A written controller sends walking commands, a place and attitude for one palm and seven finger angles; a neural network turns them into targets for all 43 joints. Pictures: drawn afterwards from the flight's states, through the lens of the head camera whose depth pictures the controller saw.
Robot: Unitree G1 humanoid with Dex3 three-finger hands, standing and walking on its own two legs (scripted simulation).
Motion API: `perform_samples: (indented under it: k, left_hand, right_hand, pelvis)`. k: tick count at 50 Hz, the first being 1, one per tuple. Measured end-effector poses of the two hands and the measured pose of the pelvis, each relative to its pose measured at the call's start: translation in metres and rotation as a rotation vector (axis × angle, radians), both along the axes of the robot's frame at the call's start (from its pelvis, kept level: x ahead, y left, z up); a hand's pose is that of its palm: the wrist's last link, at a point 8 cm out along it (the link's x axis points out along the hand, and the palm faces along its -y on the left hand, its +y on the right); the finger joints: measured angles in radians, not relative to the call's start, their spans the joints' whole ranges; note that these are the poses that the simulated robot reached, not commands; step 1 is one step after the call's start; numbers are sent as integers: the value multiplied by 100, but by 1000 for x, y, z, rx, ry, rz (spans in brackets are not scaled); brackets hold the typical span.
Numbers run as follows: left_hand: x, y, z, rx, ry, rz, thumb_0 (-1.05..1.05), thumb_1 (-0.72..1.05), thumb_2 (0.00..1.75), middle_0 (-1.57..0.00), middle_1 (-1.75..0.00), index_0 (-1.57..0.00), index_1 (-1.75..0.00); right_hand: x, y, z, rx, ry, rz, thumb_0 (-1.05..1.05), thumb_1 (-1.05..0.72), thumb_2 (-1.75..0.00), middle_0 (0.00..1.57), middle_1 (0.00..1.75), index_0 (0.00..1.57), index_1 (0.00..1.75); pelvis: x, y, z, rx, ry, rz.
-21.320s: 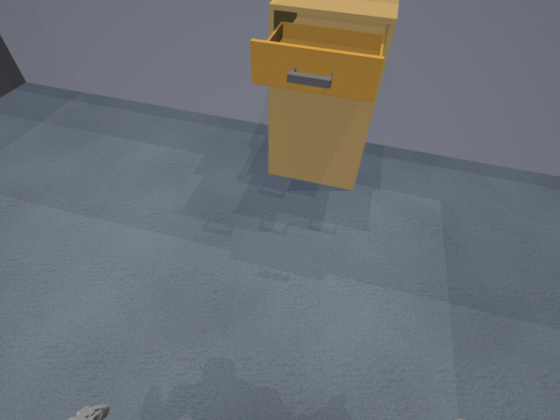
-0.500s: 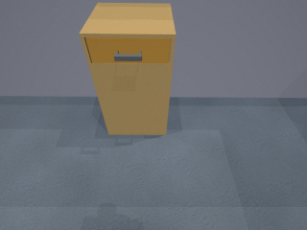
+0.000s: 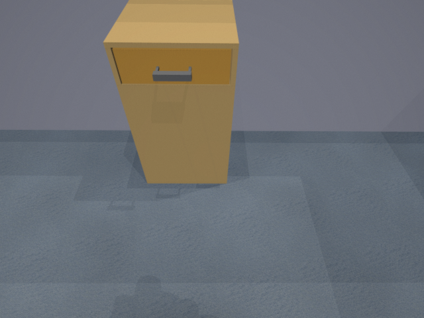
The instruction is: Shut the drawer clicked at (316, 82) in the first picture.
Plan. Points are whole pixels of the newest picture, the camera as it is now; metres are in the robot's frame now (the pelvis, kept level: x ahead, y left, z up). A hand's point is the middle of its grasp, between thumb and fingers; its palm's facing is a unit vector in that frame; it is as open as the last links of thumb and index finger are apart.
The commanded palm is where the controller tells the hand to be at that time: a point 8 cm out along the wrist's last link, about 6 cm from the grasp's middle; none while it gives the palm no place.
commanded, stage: look to check the result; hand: left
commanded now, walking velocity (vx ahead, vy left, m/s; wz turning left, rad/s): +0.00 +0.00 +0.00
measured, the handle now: (173, 72) +0.91 +0.19 -0.03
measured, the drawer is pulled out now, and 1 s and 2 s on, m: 0.00 0.00 0.00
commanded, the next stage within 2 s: stand and wait in 0.30 s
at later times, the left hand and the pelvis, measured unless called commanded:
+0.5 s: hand out of the picture +0.02 +0.17 -0.17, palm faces +0.02 -0.98 -0.22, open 7.4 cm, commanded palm none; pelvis +0.01 -0.01 +0.00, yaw +0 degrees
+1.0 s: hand out of the picture +0.05 +0.19 -0.17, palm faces +0.01 -0.96 -0.26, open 7.4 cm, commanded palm none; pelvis +0.02 -0.02 +0.00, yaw +0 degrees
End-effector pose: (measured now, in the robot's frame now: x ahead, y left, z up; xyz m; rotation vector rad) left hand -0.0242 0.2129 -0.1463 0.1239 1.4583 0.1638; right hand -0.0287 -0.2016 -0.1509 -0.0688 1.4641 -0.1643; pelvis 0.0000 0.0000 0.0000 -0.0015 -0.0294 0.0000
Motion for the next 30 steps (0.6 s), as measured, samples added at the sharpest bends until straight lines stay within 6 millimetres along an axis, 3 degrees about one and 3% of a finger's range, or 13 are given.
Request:
perform_samples:
  k: [11, 30]
  left_hand:
    - [17, 0, 2, 13, -34, -10, 0, 90, 89, -20, -29, -20, -30]
    - [48, 11, 7, 47, -76, -36, 0, 90, 89, -20, -29, -20, -30]
  right_hand:
    - [21, -16, 1, -22, -39, 16, 1, -91, -90, 20, 30, 20, 30]
    - [40, -38, 4, -53, -54, 38, 1, -91, -90, 20, 30, 20, 30]
  pelvis:
    - [4, -6, 1, 0, 0, 0]
    - [11, -12, 2, 0, 3, -1]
